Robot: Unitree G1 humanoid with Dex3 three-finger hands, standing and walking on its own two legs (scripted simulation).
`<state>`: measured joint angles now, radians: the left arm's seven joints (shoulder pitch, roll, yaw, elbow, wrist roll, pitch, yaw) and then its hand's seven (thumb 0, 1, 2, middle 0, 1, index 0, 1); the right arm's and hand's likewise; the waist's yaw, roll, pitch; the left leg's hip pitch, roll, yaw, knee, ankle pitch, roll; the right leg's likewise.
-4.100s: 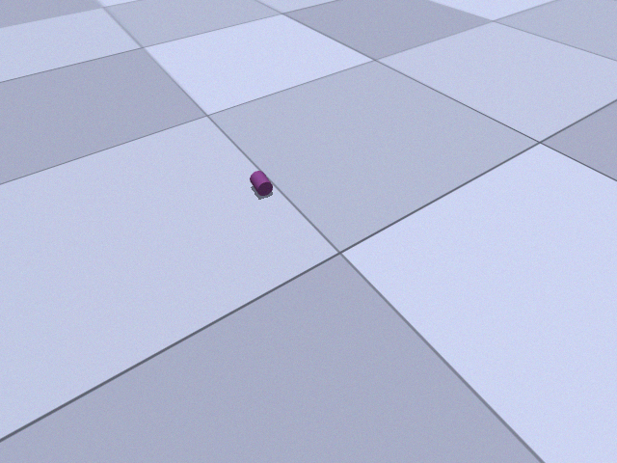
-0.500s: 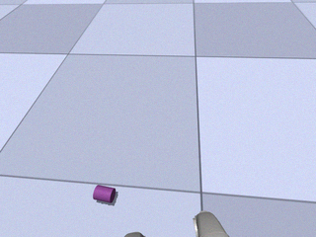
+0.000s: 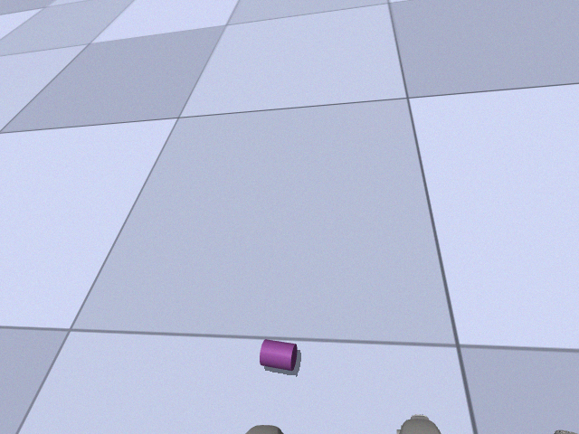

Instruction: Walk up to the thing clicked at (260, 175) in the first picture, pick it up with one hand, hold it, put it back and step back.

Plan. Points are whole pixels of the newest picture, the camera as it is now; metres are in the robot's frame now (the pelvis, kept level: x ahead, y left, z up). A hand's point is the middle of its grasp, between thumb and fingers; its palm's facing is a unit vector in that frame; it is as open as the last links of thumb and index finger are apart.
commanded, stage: walk up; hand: left
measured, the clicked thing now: (278, 354) +0.47 +0.20 -0.69
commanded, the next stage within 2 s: none
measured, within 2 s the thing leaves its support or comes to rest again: neither
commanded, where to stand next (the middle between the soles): +0.08 +0.01 m, yaw -3 degrees
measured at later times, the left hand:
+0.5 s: hand out of the picture +0.15 +0.30 -0.15, palm faces -0.17 -0.92 -0.34, open 7.4 cm
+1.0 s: hand (167, 422) +0.17 +0.26 -0.13, palm faces -0.10 -0.93 -0.37, open 7.4 cm
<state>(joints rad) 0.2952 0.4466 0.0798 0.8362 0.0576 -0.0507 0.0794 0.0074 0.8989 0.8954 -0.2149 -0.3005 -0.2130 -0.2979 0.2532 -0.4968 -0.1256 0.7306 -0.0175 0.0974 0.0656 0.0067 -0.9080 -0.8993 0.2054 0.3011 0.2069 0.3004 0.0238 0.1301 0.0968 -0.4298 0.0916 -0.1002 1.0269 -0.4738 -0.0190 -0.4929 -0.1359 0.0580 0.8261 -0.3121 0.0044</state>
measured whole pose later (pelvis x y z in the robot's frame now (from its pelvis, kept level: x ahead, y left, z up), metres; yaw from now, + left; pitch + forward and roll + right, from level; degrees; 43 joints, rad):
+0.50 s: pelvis +0.03 +0.04 +0.01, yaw -5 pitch -1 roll +0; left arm 0.13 0.41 0.08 0.89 0.03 0.04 -0.04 0.01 0.91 0.90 -0.21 -0.30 -0.21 -0.30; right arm 0.38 -0.45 -0.07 0.88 -0.02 -0.07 -0.06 0.01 -0.90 -0.90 0.21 0.30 0.21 0.30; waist -0.03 -0.05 0.18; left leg -0.29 0.10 0.04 0.79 -0.49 -0.05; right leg -0.45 -0.02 0.01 0.86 -0.45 -0.03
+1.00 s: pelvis +0.04 +0.01 +0.02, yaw -7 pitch -2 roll +0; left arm 0.11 0.38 0.04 0.94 -0.01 0.02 -0.01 0.01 0.91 0.90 -0.21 -0.30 -0.20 -0.30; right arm 0.16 -0.36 -0.01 0.94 -0.02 -0.02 -0.01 0.01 -0.90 -0.90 0.21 0.30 0.21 0.30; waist 0.01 -0.01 0.13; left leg -0.42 0.02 0.03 0.74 -0.28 0.01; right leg -0.32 0.01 0.01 0.78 -0.43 -0.04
